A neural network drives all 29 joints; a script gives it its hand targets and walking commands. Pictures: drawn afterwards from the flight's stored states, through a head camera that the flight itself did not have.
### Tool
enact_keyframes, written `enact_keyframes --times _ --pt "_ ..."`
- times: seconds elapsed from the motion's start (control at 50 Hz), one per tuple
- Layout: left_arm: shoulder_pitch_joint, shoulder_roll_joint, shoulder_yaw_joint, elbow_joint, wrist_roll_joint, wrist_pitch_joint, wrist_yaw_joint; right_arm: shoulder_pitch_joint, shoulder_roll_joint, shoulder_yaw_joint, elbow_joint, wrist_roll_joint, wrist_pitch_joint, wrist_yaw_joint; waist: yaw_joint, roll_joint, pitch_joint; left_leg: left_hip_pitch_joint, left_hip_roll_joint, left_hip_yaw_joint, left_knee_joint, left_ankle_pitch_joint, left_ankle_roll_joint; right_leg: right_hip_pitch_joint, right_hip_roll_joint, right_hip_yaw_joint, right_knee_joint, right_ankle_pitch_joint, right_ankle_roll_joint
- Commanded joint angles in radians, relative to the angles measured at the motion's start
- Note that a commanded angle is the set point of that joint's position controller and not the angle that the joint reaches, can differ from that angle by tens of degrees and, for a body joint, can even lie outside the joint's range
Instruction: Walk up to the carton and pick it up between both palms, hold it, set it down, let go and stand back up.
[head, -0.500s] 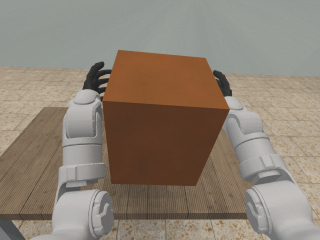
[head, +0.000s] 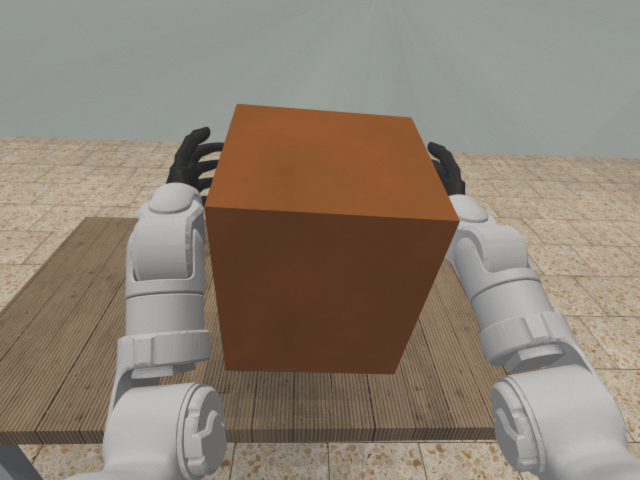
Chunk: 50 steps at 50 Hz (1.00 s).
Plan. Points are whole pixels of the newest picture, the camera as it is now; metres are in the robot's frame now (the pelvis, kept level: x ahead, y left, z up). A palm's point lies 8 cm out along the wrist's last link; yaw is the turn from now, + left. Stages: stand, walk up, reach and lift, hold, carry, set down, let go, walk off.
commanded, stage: hold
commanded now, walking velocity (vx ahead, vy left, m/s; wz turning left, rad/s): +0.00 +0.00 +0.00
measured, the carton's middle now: (318, 244) +0.35 +0.01 +0.20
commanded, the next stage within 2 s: none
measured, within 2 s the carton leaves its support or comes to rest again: neither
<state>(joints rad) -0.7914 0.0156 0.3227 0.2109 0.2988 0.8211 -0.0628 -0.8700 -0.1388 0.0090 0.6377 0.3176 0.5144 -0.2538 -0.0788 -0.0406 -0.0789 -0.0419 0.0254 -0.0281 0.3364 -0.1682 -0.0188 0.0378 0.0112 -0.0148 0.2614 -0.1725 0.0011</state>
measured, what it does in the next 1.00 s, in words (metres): stands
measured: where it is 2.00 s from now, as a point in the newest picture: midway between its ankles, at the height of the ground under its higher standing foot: outside the picture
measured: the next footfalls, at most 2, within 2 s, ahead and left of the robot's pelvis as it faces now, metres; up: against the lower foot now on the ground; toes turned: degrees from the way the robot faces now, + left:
none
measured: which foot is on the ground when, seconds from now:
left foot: down 0.00-1.00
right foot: down 0.00-1.00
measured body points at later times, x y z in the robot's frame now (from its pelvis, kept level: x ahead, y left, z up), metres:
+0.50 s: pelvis +0.00 +0.00 +0.00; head -0.08 +0.02 +0.44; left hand +0.38 +0.16 +0.27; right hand +0.39 -0.15 +0.25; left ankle +0.02 +0.13 -0.75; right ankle -0.01 -0.12 -0.75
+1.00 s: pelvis +0.00 +0.00 +0.00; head -0.08 +0.02 +0.44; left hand +0.37 +0.16 +0.27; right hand +0.38 -0.15 +0.25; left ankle +0.02 +0.13 -0.75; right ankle -0.01 -0.12 -0.75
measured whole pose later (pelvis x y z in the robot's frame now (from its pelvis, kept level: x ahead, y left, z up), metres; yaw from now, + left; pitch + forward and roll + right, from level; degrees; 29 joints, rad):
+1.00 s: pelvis +0.00 +0.00 +0.00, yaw +0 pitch -7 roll -1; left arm -0.80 0.01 0.33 0.21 0.31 0.83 -0.06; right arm -0.89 -0.13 0.00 0.66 0.31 0.51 -0.25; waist -0.07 -0.03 -0.07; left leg -0.05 0.02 -0.03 0.33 -0.17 -0.02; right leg 0.03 0.01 -0.01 0.27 -0.18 0.00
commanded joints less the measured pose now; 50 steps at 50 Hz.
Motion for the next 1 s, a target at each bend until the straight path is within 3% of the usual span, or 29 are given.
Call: enact_keyframes --times 0.0,0.3,0.32,0.34,0.4,0.52,0.6,0.98 --pt "-0.606 -0.585 -0.416 -0.021 -0.143 -0.041 -0.123 -0.841 0.634 0.272 -0.327 0.119 -0.055 0.111 0.005 0.061 -0.256 0.090 -0.069 0.047 -0.018 0.228 -0.007 -0.002 0.072 -0.026 -0.025 0.145 0.041" --pt "-0.612 -0.583 -0.401 0.009 -0.148 -0.046 -0.121 -0.843 0.627 0.255 -0.292 0.120 -0.051 0.114 -0.003 0.054 -0.269 0.088 -0.069 0.047 -0.018 0.222 -0.007 -0.005 0.071 -0.021 -0.029 0.148 0.042" --pt "-0.636 -0.561 -0.355 0.053 -0.105 -0.042 -0.120 -0.829 0.604 0.218 -0.187 0.096 -0.037 0.117 0.001 0.075 -0.182 0.052 -0.066 0.050 -0.043 0.158 -0.010 -0.035 0.064 -0.018 -0.031 0.074 0.037" --pt "-0.642 -0.570 -0.356 0.026 -0.110 -0.045 -0.122 -0.838 0.622 0.219 -0.209 0.092 -0.049 0.123 0.011 0.067 -0.224 0.037 -0.065 0.054 -0.049 0.144 -0.006 -0.013 0.063 -0.018 -0.022 0.072 0.036" --pt "-0.639 -0.580 -0.394 -0.027 -0.132 -0.048 -0.113 -0.858 0.637 0.252 -0.276 0.114 -0.063 0.120 0.005 0.076 -0.307 0.082 -0.067 0.048 -0.008 0.272 -0.020 0.033 0.073 -0.022 0.001 0.195 0.040" --pt "-0.604 -0.568 -0.380 -0.003 -0.123 -0.042 -0.117 -0.849 0.640 0.263 -0.295 0.112 -0.061 0.108 0.009 0.038 -0.271 0.084 -0.073 0.054 -0.013 0.247 -0.006 0.025 0.070 -0.022 -0.009 0.197 0.053" --pt "-0.605 -0.568 -0.396 -0.042 -0.129 -0.041 -0.122 -0.832 0.643 0.279 -0.319 0.121 -0.060 0.099 -0.001 0.048 -0.294 0.104 -0.076 0.053 -0.003 0.280 -0.012 0.045 0.070 -0.023 -0.001 0.242 0.057" --pt "-0.610 -0.570 -0.393 -0.020 -0.123 -0.034 -0.120 -0.845 0.638 0.263 -0.295 0.105 -0.055 0.111 0.009 0.053 -0.256 0.072 -0.069 0.054 -0.022 0.222 -0.007 0.021 0.071 -0.023 -0.010 0.161 0.044"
